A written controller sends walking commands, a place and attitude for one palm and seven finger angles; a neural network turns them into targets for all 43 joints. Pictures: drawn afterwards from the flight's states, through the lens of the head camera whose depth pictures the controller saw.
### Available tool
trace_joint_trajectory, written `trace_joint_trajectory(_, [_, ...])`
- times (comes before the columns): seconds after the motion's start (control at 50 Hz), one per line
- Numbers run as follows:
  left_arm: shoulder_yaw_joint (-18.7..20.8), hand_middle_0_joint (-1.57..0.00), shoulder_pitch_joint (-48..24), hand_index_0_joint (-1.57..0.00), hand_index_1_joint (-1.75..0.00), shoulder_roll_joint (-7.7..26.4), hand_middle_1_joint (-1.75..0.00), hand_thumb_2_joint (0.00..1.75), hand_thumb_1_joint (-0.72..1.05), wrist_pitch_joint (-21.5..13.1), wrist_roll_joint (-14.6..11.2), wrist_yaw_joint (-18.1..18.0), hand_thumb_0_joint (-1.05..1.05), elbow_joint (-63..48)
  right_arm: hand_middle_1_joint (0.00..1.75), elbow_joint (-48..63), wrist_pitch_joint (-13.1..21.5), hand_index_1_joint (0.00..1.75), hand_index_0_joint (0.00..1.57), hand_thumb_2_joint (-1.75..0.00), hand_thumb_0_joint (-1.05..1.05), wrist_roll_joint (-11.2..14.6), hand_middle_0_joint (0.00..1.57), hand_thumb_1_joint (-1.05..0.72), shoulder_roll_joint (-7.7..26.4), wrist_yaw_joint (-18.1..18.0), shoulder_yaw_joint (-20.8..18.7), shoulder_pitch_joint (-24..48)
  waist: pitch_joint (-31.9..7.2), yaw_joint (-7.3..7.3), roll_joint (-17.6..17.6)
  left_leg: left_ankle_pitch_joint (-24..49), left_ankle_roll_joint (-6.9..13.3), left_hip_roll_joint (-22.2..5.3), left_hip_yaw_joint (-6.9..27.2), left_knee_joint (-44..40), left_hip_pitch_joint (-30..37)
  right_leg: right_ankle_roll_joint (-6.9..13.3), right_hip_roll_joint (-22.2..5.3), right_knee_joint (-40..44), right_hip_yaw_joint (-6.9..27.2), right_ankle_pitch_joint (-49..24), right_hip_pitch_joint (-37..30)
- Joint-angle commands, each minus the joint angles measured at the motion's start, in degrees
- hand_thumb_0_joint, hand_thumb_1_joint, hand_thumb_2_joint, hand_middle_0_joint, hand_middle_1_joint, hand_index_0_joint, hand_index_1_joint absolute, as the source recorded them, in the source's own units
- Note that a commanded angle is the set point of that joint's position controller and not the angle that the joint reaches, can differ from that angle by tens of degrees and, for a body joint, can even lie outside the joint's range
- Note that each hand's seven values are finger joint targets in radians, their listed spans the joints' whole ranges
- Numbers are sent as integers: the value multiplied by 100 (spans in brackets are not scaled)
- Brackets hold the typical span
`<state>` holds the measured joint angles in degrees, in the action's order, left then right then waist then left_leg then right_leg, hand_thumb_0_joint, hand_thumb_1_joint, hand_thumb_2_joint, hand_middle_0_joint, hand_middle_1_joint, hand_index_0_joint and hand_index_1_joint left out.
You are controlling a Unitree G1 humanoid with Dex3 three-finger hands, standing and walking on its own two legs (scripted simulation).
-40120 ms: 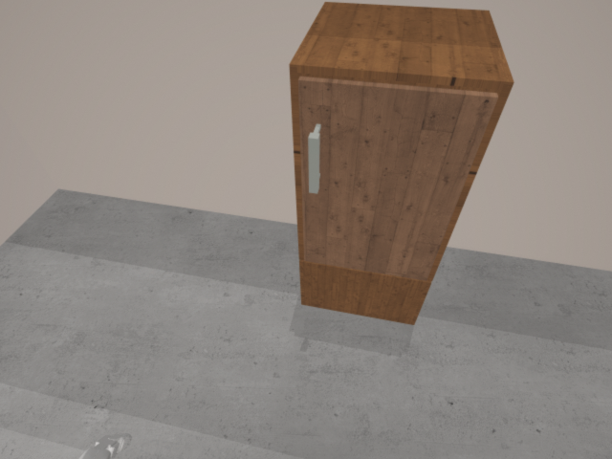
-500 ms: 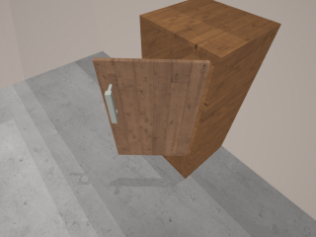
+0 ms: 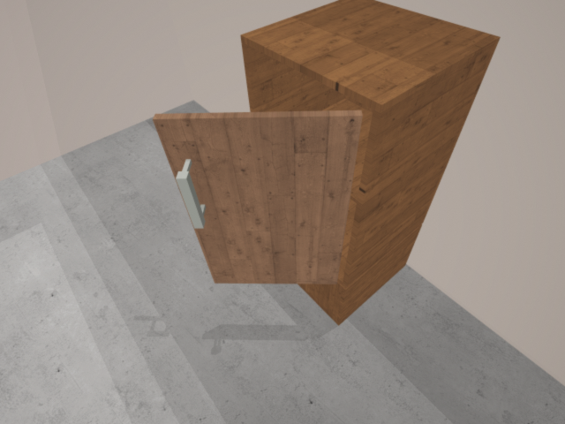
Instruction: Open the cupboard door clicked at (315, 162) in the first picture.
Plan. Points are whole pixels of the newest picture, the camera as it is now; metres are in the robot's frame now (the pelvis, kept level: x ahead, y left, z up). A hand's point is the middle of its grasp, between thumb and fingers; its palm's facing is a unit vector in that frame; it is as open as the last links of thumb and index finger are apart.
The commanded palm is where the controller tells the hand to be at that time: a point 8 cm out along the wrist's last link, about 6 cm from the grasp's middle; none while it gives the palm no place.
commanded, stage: look again from close up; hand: left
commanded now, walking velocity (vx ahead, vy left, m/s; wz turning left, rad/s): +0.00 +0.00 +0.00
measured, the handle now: (193, 194) +0.56 +0.23 -0.04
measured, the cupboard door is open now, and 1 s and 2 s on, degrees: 48 48 48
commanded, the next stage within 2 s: raise the hand with hooked fingers in 0.02 s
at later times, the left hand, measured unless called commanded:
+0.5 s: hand (149, 415) +0.15 +0.20 -0.04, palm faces -0.03 -1.00 +0.01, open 8.4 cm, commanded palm +0.11 +0.26 -0.06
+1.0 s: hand (110, 401) +0.16 +0.26 -0.05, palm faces +0.05 -1.00 -0.04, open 11.4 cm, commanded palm +0.14 +0.31 -0.04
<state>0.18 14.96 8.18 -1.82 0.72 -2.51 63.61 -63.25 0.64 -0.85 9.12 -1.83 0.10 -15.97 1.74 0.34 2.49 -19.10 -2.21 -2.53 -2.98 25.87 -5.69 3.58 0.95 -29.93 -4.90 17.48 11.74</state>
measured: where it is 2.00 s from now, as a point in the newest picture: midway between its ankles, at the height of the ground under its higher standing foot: outside the picture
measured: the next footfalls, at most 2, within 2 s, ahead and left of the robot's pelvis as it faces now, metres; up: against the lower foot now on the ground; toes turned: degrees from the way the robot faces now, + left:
none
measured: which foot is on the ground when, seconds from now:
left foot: down 0.00-1.00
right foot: down 0.00-1.00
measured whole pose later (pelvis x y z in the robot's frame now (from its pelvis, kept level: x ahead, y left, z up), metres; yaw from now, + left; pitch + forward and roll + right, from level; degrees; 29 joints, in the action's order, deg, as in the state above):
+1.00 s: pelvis -0.08 +0.06 -0.08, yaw +0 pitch +15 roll -2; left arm 11.2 16.6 14.1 -16.6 -14.8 12.4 2.2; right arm -30.1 11.2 0.9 11.6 -2.6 2.9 -16.7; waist -6.6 0.6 0.6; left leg -30.4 2.8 0.0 -2.1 65.8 -50.3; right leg -0.2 -2.8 -61.8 -3.8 23.3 53.2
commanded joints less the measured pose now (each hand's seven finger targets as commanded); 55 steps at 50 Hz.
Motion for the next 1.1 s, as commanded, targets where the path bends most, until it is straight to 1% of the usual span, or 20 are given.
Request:
trace_joint_trajectory(0.0, [115, -20, 343, -20, -30, 715, -30, 90, 90, -65, -18, -5, 0, -175, 30, 34, 58, 30, 20, -90, 0, -5, 20, -90, 303, -19, -21, -508, 43, 14, -293, 1022, 266, -290, 184, -302, -372, 3, -840, 691, 896, -2175, -318])
trace_joint_trajectory(0.08, [109, -20, 329, -20, -30, 728, -30, 90, 90, -55, -14, 4, 0, -168, 30, -2, 44, 30, 20, -90, 0, -2, 20, -90, 317, -17, -20, -494, 162, 17, -296, 853, 253, -281, 170, -349, -395, 6, -834, 858, 943, -1814, -219])
trace_joint_trajectory(0.1, [219, -20, 1149, -20, -30, 968, -30, 90, 90, -138, 16, -213, 0, 114, 30, 369, 67, 30, 20, -90, 0, 68, 20, -90, 591, 12, -159, 280, 319, -442, -1688, 178, 120, -204, -161, 1249, -1394, -680, -1225, 748, 1482, -5704, -695])
trace_joint_trajectory(0.12, [523, -20, -3562, -20, -32, 1974, -32, 89, 88, -1553, -1227, -31, 0, -8508, 30, 2463, 1087, 30, 20, -90, 0, 342, 20, -90, 1598, -276, -207, 380, -2421, 335, 121, 1365, 489, 275, 116, 246, -143, -208, -932, 122, 1349, -4258, -1102])
trace_joint_trajectory(0.14, [601, -20, -901, -20, -33, 1622, -33, 88, 85, -1205, -692, -263, 0, -6743, 30, 2041, 1486, 30, 20, -90, 0, 200, 20, -90, 1045, -444, -127, 594, -2397, -50, 1249, 2251, 536, 278, -105, -70, 232, -42, -411, -7, 1031, -2989, -1050])
trace_joint_trajectory(0.16, [486, -21, -793, -21, -34, 1304, -34, 87, 83, -924, -829, -527, 0, -6407, 30, 1775, 1562, 30, 20, -90, 0, 248, 20, -90, 1170, -435, -178, 601, -1772, -12, 1625, 1960, 367, 208, 55, -16, -92, -67, -385, 149, 702, -1868, -539])
trace_joint_trajectory(0.18, [-24, -21, 703, -21, -36, 115, -36, 86, 81, -443, -914, -496, 0, -5238, 30, 1781, 1539, 30, 20, -90, 0, 358, 20, -90, 838, -396, -162, 521, -919, 49, 587, 1702, 371, 116, 246, -89, -560, -153, -307, 287, 493, -1401, -38])
trace_joint_trajectory(0.2, [121, -21, -192, -21, -37, 296, -37, 85, 78, -668, -1175, -349, 0, -6126, 30, 2221, 1634, 30, 20, -90, 0, 455, 20, -90, 1070, -399, -199, 691, -164, 171, -151, 1487, 413, 118, 383, 79, -928, -251, -302, 274, 478, -1294, 435])
trace_joint_trajectory(0.24, [761, -21, -44, -21, -40, 762, -40, 83, 74, -1291, -1099, -26, 0, -5686, 30, 2375, 1768, 30, 20, -90, 0, 250, 20, -90, 1254, -407, -399, 483, -301, 265, -1562, 1073, 472, 234, 266, 771, -1488, -460, -355, 114, 444, -859, 1076])
trace_joint_trajectory(0.3, [996, -22, 1136, -22, -45, 320, -45, 80, 67, -2295, -1293, 745, 0, -4406, 30, 2851, 1857, 30, 20, -90, 0, 163, 20, -90, 1152, -197, -467, 647, -311, -195, -2211, 221, 289, 400, 321, 1503, -3077, -480, -443, -535, 701, 230, 1572])
trace_joint_trajectory(0.36, [1251, -22, 1709, -22, -50, 421, -50, 77, 60, -3411, -1606, 1839, 0, -4481, 30, 3347, 1926, 30, 20, -90, 0, 161, 20, -90, 1216, 139, -580, 755, -1165, -552, -860, 265, 148, 533, 155, 2260, -3590, -247, -466, -1517, 818, -313, 1513])
trace_joint_trajectory(0.4, [1264, -22, 1222, -22, -53, 644, -53, 75, 55, -3790, -1712, 2449, 0, -4638, 30, 3671, 1923, 30, 20, -90, 0, 179, 20, -90, 1279, 222, -569, 891, -1535, -433, -459, 125, 162, 576, 17, 2775, -3971, -166, -479, -1947, 874, -237, 1925])
trace_joint_trajectory(0.5, [1407, -23, -412, -23, -60, 1115, -60, 70, 43, -3263, -1840, 2305, 0, -6123, 30, 4529, 1739, 30, 20, -90, 0, 264, 20, -90, 1337, 56, -507, 1010, -1673, -197, -409, -1114, 348, 506, 100, 3087, -4614, -232, -398, -1898, 1070, 2315, 2889])
trace_joint_trajectory(0.58, [1301, -24, -1193, -24, -66, 1287, -66, 66, 34, -3554, -1572, 1625, 0, -8259, 30, 4429, 1687, 30, 20, -90, 0, 127, 20, -90, 1247, -78, -380, 639, -2564, -22, 600, -681, 408, 314, 427, 3100, -3824, -142, -183, -2566, 610, 1231, 3115])
trace_joint_trajectory(0.68, [589, -25, -930, -25, -74, 1017, -74, 61, 22, -3177, -1253, 1670, 0, -7808, 30, 4124, 1658, 30, 20, -90, 0, 110, 20, -90, 1359, -127, -214, 511, -2044, 349, 527, -569, 353, 210, 790, 3084, -3847, -157, -72, -2851, 147, 809, 3770])
trace_joint_trajectory(0.76, [835, -25, -94, -25, -80, 1044, -80, 57, 13, -2066, -1348, 2000, 0, -6402, 30, 4165, 1519, 30, 20, -90, 0, 245, 20, -90, 1425, -181, -176, 585, -1706, 83, -68, -1212, 255, 236, 967, 2638, -4289, -192, -43, -2726, -34, 1117, 3570])
trace_joint_trajectory(0.84, [1503, -26, -104, -26, -86, 1342, -86, 53, 4, -1461, -1674, 1877, 0, -7061, 30, 4468, 1395, 30, 20, -90, 0, 306, 20, -90, 1335, -218, -188, 748, -2401, -260, -349, -807, 217, 305, 845, 2410, -4073, -221, -96, -2543, -37, 950, 2873])
trace_joint_trajectory(0.9, [1891, -27, -63, -27, -90, 1484, -90, 50, -3, -1749, -1803, 1507, 0, -7575, 30, 4407, 1429, 30, 20, -90, 0, 226, 20, -90, 1170, -202, -165, 641, -2553, -386, -106, -71, 124, 281, 777, 2474, -3822, -171, -77, -2604, -51, 575, 2730])
trace_joint_trajectory(0.96, [1748, -27, -291, -27, -94, 1424, -94, 47, -10, -2326, -1676, 1282, 0, -7557, 30, 4222, 1479, 30, 20, -90, 0, 136, 20, -90, 1169, -166, -168, 525, -2223, -198, -118, 46, 144, 241, 753, 2688, -3974, -152, -67, -2699, -28, 557, 3053])
trace_joint_trajectory(1.08, [1400, -28, -696, -28, -103, 1424, -103, 41, -24, -2613, -1583, 1962, 0, -6829, 30, 4031, 1514, 30, 20, -90, 0, 206, 20, -90, 1460, -174, -245, 302, -2026, 147, 189, -329, 192, 247, 718, 2853, -4038, -161, -91, -2653, 27, 761, 3471])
